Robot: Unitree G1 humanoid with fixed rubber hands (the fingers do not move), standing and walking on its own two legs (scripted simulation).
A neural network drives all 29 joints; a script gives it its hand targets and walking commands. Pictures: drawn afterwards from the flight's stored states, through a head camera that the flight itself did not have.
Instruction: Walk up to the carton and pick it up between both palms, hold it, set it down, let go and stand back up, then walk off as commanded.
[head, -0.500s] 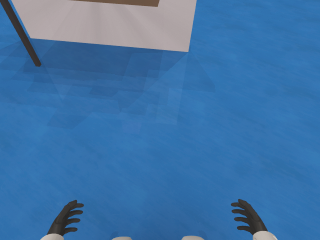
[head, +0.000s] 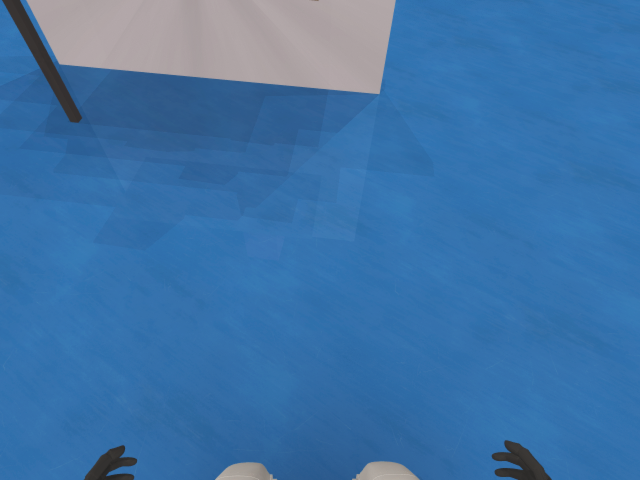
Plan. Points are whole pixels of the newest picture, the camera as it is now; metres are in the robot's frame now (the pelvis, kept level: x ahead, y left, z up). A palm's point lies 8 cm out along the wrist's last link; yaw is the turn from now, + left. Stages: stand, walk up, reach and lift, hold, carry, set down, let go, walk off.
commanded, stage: stand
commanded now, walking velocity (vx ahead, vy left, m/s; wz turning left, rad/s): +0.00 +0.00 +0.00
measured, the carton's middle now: out of the picture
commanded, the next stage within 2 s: walk up in 0.52 s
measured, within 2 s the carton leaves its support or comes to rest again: neither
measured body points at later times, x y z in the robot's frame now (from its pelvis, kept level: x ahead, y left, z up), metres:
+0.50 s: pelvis +0.00 +0.00 +0.03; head +0.01 +0.01 +0.48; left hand +0.10 +0.29 -0.10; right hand +0.10 -0.29 -0.10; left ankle +0.00 +0.12 -0.71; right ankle +0.00 -0.13 -0.71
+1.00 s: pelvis +0.05 +0.05 +0.01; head +0.04 +0.06 +0.46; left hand +0.07 +0.40 -0.10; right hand +0.16 -0.29 -0.08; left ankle +0.09 +0.17 -0.71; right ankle +0.00 -0.13 -0.71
